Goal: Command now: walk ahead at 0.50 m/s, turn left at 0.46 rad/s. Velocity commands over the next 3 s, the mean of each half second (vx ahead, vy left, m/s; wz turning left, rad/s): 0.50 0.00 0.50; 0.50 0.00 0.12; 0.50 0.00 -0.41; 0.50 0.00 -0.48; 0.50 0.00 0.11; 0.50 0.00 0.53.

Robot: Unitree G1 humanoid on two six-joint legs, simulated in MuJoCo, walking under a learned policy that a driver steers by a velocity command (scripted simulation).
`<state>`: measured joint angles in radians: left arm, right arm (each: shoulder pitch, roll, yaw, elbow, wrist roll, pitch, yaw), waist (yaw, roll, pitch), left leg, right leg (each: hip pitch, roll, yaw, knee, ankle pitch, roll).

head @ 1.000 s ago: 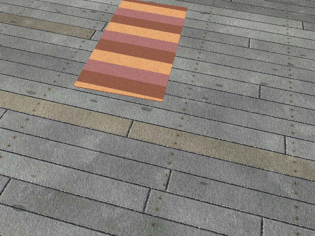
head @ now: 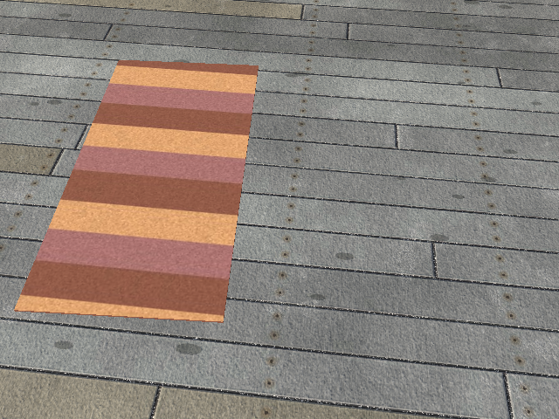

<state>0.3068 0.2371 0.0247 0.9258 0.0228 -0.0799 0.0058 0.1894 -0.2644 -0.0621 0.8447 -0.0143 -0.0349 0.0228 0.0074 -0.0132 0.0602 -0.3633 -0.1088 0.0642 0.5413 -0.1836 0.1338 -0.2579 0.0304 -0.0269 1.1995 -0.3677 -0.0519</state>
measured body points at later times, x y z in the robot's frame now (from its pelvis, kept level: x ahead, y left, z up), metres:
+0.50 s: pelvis +0.29 -0.02 +0.00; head +0.31 -0.02 +0.45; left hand +0.41 +0.26 -0.09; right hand +0.36 -0.31 -0.13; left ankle +0.10 +0.04 -0.66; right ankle +0.39 -0.10 -0.73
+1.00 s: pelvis +0.52 +0.08 +0.01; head +0.53 +0.11 +0.46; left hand +0.41 +0.32 -0.14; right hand +0.77 -0.08 -0.09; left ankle +0.55 +0.18 -0.73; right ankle +0.43 -0.08 -0.66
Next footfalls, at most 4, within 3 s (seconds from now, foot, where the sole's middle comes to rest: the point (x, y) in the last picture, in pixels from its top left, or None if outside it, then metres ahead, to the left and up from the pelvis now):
0.42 right None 0.43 -0.09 -0.76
0.92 left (213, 368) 0.58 0.19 -0.76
1.46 right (264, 258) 0.90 0.08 -0.76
1.98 left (223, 173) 1.22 0.21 -0.76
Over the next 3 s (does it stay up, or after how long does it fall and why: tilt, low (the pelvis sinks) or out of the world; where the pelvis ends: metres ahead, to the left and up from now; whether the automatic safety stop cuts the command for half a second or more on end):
stays up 1.55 0.09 0.00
